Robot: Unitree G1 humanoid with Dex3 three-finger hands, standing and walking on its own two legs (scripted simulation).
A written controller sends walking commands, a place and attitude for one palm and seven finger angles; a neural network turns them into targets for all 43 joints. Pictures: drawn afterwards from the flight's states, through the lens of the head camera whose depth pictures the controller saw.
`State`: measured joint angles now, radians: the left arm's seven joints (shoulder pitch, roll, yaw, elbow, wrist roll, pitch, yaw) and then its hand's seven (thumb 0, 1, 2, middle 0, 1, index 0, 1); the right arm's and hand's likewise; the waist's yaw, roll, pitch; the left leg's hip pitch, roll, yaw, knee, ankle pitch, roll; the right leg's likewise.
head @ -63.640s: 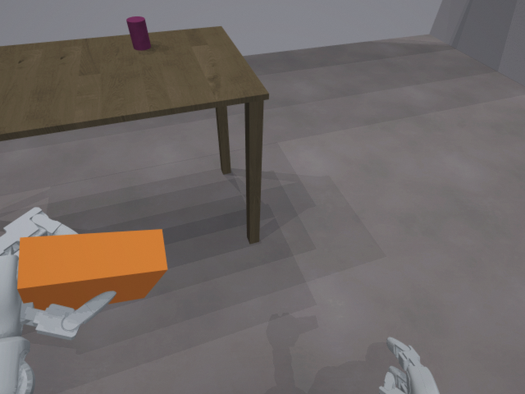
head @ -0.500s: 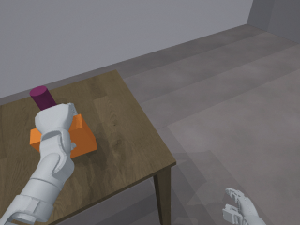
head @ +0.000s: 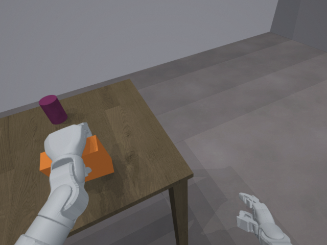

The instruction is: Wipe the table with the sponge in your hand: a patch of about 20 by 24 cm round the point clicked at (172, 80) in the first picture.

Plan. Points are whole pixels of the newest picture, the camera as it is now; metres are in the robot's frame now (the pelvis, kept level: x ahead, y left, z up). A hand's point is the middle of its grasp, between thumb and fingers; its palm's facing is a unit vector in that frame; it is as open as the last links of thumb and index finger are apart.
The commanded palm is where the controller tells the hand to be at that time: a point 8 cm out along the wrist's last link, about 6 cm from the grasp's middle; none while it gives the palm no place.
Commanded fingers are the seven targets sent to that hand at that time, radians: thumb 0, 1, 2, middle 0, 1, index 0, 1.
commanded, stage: wipe back along the middle lane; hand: left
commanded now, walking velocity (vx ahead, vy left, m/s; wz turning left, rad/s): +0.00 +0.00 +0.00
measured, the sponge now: (84, 167) +0.30 +0.26 +0.04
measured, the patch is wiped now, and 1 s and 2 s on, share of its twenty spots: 0.85 0.90 1.00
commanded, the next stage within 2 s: slide across to the third lane in 0.36 s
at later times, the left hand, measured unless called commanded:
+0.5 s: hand (84, 170) +0.25 +0.21 +0.10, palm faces +0.18 -0.17 -0.97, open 9.2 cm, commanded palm +0.21 +0.20 +0.14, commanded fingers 0.00 0.10 1.30 -1.20 -1.60 -1.20 -1.60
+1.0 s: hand (108, 160) +0.28 +0.16 +0.11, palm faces +0.13 -0.16 -0.98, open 9.1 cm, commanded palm +0.24 +0.15 +0.16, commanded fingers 0.00 0.10 1.30 -1.20 -1.60 -1.20 -1.60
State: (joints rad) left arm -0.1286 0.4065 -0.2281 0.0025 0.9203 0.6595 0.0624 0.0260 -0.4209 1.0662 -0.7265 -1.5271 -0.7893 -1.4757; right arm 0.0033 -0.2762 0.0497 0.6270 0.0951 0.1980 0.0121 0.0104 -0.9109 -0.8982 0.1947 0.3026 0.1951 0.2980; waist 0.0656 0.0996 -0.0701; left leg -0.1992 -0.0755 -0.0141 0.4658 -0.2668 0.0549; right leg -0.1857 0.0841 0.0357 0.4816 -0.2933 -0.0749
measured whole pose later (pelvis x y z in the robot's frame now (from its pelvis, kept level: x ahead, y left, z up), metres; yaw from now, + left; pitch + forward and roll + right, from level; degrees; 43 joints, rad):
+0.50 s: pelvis -0.01 +0.00 +0.00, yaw -1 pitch -2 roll +1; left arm 0.07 0.35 -0.25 -0.23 0.91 0.65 0.12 0.03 -0.42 1.07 -0.66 -1.55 -0.81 -1.43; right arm -0.01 -0.26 0.05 0.62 0.09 0.23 0.04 0.01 -0.91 -0.90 0.19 0.30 0.19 0.30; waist 0.08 0.10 -0.07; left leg -0.18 -0.07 0.00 0.48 -0.27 0.05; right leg -0.18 0.09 0.05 0.51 -0.29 -0.08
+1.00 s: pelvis -0.02 -0.02 +0.00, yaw +0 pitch -3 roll +2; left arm -0.17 0.31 -0.39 -0.04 0.89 0.70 0.08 0.01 -0.46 1.08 -0.73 -1.49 -0.87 -1.36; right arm -0.02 -0.25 0.05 0.66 0.09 0.21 0.03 0.01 -0.91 -0.90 0.19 0.30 0.19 0.30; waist 0.08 0.10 -0.06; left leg -0.18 -0.07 -0.02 0.48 -0.25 0.03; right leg -0.18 0.09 0.02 0.52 -0.29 -0.10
